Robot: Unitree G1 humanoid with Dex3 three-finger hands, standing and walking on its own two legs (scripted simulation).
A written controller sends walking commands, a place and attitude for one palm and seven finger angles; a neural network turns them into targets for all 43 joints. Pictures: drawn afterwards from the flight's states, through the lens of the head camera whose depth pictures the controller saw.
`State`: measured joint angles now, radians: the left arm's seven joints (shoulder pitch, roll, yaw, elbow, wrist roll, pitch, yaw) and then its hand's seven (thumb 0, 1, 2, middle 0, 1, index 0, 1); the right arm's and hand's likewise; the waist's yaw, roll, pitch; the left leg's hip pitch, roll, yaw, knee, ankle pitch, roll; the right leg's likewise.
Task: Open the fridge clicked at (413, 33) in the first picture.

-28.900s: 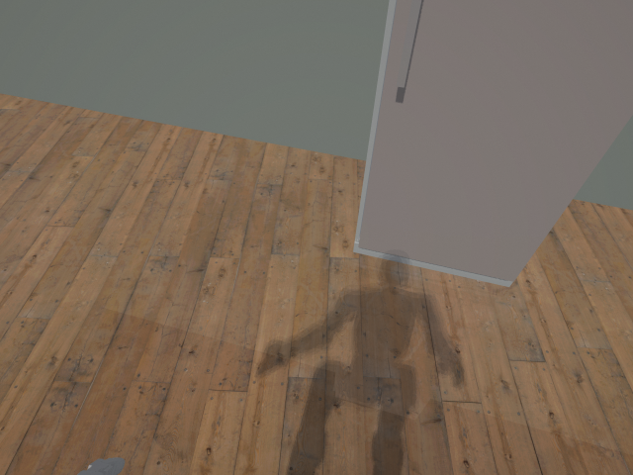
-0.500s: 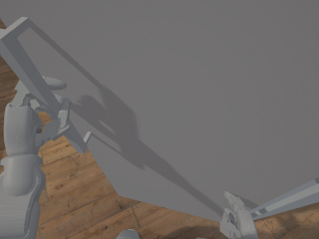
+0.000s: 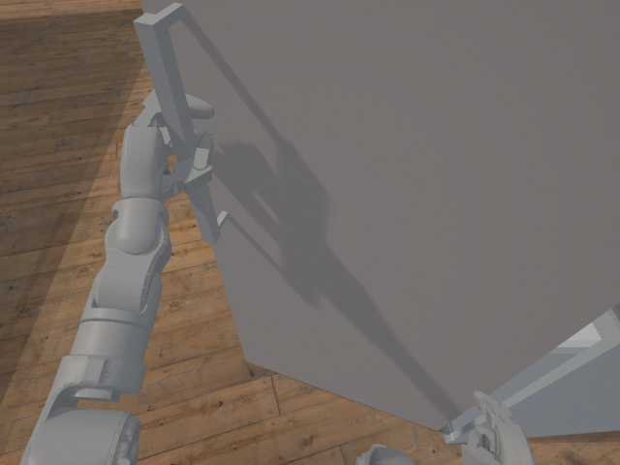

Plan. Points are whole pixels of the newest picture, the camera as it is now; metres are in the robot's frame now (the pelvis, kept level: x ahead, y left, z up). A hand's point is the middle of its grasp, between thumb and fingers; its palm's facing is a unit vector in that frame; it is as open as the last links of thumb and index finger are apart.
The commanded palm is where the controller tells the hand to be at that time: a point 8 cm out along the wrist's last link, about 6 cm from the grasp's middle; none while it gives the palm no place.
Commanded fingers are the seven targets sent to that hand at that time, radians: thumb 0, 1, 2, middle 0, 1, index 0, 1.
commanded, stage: stop walking and hold the door back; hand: left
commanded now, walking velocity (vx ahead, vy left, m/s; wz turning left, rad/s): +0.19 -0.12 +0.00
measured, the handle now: (197, 149) +0.43 +0.18 +0.17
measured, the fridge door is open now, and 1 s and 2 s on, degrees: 67 67 66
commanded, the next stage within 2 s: loosen the grip on the handle in 0.52 s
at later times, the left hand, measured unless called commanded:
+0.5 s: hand (204, 161) +0.40 +0.16 +0.18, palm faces +0.18 -0.97 -0.15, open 5.7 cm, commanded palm +0.38 +0.20 +0.17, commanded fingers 0.00 0.90 0.90 -0.45 -1.40 -0.45 -1.40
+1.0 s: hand (198, 165) +0.39 +0.17 +0.18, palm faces +0.22 -0.96 -0.16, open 12.4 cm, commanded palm +0.36 +0.22 +0.18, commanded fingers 0.00 -0.55 0.20 -0.32 -1.23 -0.32 -1.23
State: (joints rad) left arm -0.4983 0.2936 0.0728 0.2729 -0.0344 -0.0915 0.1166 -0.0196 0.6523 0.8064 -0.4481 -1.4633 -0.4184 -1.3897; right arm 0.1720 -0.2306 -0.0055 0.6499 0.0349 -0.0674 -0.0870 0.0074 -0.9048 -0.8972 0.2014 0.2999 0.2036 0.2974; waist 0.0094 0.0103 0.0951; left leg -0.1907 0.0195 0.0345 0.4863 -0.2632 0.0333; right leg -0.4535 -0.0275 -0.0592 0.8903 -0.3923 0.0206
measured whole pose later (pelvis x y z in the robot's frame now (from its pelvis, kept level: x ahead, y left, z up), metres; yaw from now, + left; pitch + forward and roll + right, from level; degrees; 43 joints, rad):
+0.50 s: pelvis -0.01 -0.01 -0.01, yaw -2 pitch -2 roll +0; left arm -0.55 0.31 0.14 0.38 -0.05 -0.14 0.09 -0.01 0.68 0.79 -0.46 -1.43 -0.40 -1.40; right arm 0.20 -0.27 0.00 0.69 0.03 -0.05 -0.10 0.01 -0.90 -0.90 0.20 0.30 0.20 0.30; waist 0.01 0.01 0.09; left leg -0.27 0.02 0.06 0.53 -0.23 0.02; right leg -0.27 -0.02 -0.03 0.56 -0.29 0.02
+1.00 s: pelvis -0.02 -0.03 -0.01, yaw -2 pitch +1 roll +0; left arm -0.55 0.36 0.24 0.60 -0.06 -0.29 0.02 0.00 -0.27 0.34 -0.44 -1.38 -0.33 -1.32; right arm 0.30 -0.27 0.01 0.71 0.03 -0.16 -0.07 0.01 -0.90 -0.90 0.21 0.30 0.21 0.30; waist -0.01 0.00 -0.02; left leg -0.37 0.04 0.05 0.57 -0.23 -0.01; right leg -0.36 0.00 -0.04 0.60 -0.26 -0.03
